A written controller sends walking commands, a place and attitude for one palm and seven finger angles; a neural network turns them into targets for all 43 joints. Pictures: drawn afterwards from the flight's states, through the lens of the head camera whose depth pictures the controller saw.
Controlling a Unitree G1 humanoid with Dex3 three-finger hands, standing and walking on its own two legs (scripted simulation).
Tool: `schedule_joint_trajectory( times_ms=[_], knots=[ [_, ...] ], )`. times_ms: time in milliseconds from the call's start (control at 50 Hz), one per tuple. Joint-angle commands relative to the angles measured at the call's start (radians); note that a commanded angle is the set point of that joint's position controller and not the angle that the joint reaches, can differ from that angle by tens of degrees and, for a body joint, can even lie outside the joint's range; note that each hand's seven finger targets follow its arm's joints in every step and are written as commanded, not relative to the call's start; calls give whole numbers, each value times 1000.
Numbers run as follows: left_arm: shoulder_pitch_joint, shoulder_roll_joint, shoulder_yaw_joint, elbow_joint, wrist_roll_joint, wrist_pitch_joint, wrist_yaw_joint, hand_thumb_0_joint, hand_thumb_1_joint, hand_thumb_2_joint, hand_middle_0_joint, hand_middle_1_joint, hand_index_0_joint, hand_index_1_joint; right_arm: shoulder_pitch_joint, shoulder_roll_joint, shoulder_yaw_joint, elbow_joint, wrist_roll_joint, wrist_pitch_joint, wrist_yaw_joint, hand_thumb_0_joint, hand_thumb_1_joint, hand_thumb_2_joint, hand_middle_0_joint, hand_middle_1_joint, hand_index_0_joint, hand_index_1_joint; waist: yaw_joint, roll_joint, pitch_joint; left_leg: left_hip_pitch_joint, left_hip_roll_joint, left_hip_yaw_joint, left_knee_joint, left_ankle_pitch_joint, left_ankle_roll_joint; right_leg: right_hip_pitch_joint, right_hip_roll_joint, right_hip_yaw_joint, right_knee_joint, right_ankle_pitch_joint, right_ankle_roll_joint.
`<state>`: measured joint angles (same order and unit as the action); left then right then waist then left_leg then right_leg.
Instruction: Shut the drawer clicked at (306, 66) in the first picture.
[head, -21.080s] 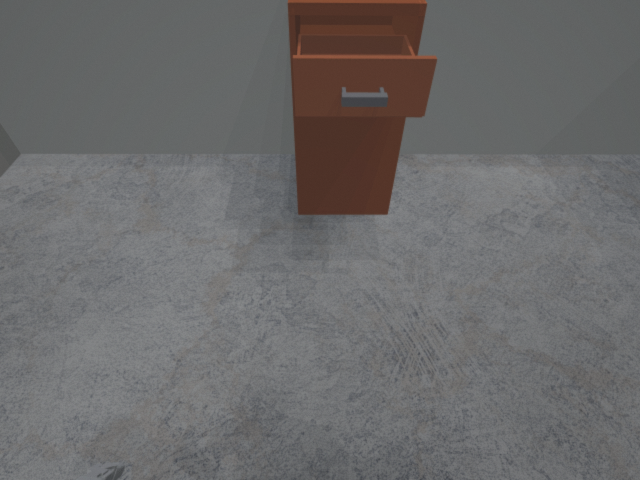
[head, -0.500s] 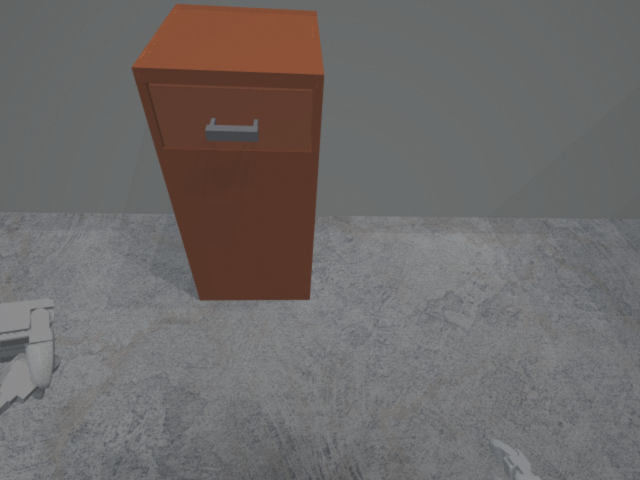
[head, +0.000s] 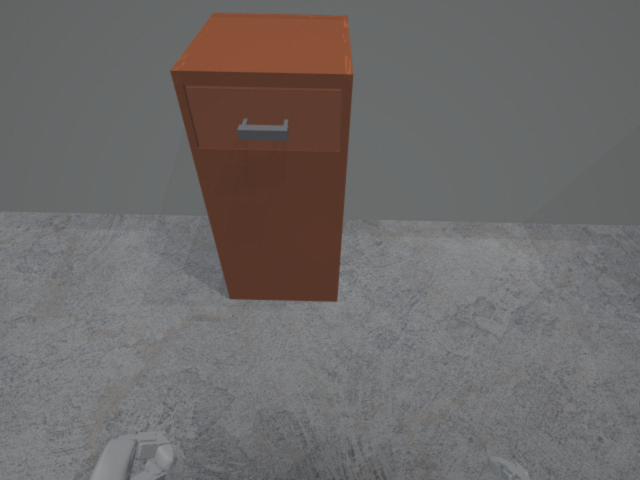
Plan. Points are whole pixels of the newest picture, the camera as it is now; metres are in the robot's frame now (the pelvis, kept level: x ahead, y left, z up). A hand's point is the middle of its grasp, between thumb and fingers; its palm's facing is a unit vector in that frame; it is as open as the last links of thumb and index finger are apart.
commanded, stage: let the arm hang, fingers relaxed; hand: left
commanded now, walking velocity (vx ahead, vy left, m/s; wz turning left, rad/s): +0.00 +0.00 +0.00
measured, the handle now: (264, 127) +0.88 +0.18 +0.00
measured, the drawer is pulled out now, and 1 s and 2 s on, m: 0.00 0.00 0.00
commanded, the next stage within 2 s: look to check the result in 0.90 s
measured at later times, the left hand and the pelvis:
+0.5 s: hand out of the picture -0.09 +0.18 -0.15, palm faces +0.04 -0.97 -0.24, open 6.5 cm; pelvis +0.00 -0.01 +0.02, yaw +0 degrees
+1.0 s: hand out of the picture +0.00 +0.13 -0.16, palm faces +0.04 -0.98 -0.19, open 7.4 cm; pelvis +0.02 -0.03 +0.02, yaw +0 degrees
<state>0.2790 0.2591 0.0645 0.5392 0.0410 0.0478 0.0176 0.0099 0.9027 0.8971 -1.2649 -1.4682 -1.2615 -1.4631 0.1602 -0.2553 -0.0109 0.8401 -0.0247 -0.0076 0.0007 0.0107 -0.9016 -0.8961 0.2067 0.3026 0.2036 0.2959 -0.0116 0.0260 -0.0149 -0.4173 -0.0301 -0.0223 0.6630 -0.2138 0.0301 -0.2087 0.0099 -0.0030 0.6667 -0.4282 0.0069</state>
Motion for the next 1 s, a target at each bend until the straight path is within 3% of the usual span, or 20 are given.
schedule_joint_trajectory(
  times_ms=[0, 60, 80, 120, 160, 200, 240, 380, 600, 660, 740, 820, 900, 980],
  knots=[
    [37, 108, -3, 143, -17, -29, 4, 0, 900, 900, -960, -1123, -960, -1123, -12, -113, -22, -31, -7, -1, -12, 0, -900, -900, 200, 300, 200, 300, 28, 60, 54, 67, 128, -197, -254, 72, 47, -30, -54, 47, -189, 63, -39],
    [69, 88, -16, 310, -22, -32, -2, 0, 900, 900, -840, -993, -840, -993, 23, -89, -21, 38, -4, 14, -20, 0, -900, -900, 200, 300, 200, 300, 21, 140, 63, 74, 102, -191, -330, -171, 25, -25, -53, 65, -249, 9, -61],
    [84, 76, -18, 354, -25, -34, -3, 0, 900, 900, -800, -950, -800, -950, 40, -83, -23, 62, -4, 17, -24, 0, -900, -900, 200, 300, 200, 300, 21, 187, 63, 83, 103, -192, -352, -215, 21, -26, -51, 65, -256, 9, -64],
    [130, 50, -11, 419, -20, -34, -3, 0, 900, 900, -720, -863, -720, -863, 73, -75, -30, 83, -5, 21, -30, 0, -900, -900, 200, 300, 200, 300, 26, 212, 24, 105, 119, -211, -394, -278, 30, 6, -39, 35, -258, 19, -65],
    [152, 46, -22, 469, -22, -39, -5, 0, 900, 900, -640, -777, -640, -777, 98, -74, -35, 112, 0, 22, -33, 0, -900, -900, 200, 300, 200, 300, 28, 153, 9, 127, 117, -201, -391, -255, 28, 20, -44, 39, -284, 42, -66],
    [154, 53, -29, 507, -24, -48, -3, 0, 900, 900, -560, -690, -560, -690, 128, -81, -39, 138, 6, 21, -35, 0, -900, -900, 200, 300, 200, 300, 18, 67, 3, 179, 114, -181, -355, -167, 24, 4, -56, 53, -315, 64, -72],
    [147, 50, -37, 538, -28, -54, 1, 0, 900, 900, -480, -603, -480, -603, 154, -70, -38, 171, 11, 18, -36, 0, -900, -900, 200, 300, 200, 300, 7, 18, 17, 218, 112, -157, -322, -70, 21, -18, -73, 62, -338, 91, -74],
    [170, 24, -46, 606, -30, -50, 14, 0, 900, 900, -200, -300, -200, -300, 190, -34, -33, 238, 11, 27, -38, 0, -900, -900, 200, 300, 200, 300, 0, -38, 114, 211, 108, -138, -326, -85, 16, -87, -75, 64, -358, 9, -75],
    [157, -18, -40, 607, -29, -55, 25, 0, 900, 900, -200, -300, -200, -300, 201, 32, -26, 271, 6, 23, -37, 0, -900, -900, 200, 300, 200, 300, 2, -49, 153, 207, 92, -94, -283, 16, 7, -105, -83, 73, -357, 32, -75],
    [139, -34, -37, 601, -30, -54, 26, 0, 900, 900, -200, -300, -200, -300, 205, 48, -21, 279, 3, 20, -38, 0, -900, -900, 200, 300, 200, 300, 2, -20, 168, 192, 94, -95, -287, 30, 5, -95, -81, 68, -348, 54, -73],
    [133, -42, -34, 593, -31, -57, 27, 0, 900, 900, -200, -300, -200, -300, 203, 55, -20, 276, 4, 13, -42, 0, -900, -900, 200, 300, 200, 300, 8, 5, 140, 190, 98, -92, -279, 87, 7, -48, -81, 67, -337, 124, -71],
    [123, -40, -31, 593, -33, -59, 28, 0, 900, 900, -200, -300, -200, -300, 202, 57, -19, 275, 6, 11, -45, 0, -900, -900, 200, 300, 200, 300, 9, -17, 141, 199, 102, -78, -255, 149, 4, -30, -87, 62, -345, 188, -69],
    [116, -35, -28, 587, -33, -63, 31, 0, 900, 900, -200, -300, -200, -300, 209, 48, -24, 274, 8, 11, -48, 0, -900, -900, 200, 300, 200, 300, 3, -41, 100, 228, 102, -67, -225, 199, 1, 0, -92, 71, -344, 276, -69],
    [121, -39, -29, 590, -35, -62, 32, 0, 900, 900, -200, -300, -200, -300, 203, 53, -22, 280, 8, 12, -49, 0, -900, -900, 200, 300, 200, 300, 4, -23, 108, 237, 107, -57, -223, 201, 0, -1, -96, 68, -347, 299, -68]
  ],
)
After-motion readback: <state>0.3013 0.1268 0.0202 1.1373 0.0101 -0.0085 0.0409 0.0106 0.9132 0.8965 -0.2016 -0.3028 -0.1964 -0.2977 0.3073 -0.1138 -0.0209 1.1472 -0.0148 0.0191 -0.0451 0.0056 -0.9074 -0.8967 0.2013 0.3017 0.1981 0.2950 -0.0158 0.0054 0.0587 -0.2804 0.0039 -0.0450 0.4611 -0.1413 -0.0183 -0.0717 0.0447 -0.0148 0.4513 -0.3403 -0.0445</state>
